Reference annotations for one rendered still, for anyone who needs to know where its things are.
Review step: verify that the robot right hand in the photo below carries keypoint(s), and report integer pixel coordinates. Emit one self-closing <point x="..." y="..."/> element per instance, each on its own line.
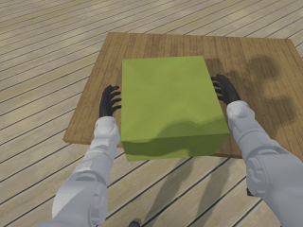
<point x="228" y="92"/>

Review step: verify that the left robot forearm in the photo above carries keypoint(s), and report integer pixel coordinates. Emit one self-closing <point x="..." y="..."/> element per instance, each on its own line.
<point x="99" y="158"/>

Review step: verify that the carton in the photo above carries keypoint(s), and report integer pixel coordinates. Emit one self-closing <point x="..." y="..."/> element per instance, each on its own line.
<point x="169" y="109"/>

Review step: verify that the right robot upper arm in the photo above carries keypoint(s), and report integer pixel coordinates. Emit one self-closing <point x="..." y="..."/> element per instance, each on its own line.
<point x="278" y="180"/>

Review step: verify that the right robot forearm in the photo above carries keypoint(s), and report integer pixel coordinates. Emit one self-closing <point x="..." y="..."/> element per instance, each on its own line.
<point x="249" y="135"/>

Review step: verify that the left robot upper arm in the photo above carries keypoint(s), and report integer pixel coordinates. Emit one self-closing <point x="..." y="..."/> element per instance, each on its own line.
<point x="79" y="204"/>

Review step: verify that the robot left hand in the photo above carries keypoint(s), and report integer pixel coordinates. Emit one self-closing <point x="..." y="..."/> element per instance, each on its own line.
<point x="105" y="105"/>

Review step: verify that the table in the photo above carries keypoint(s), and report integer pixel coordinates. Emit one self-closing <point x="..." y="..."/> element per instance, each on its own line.
<point x="267" y="74"/>

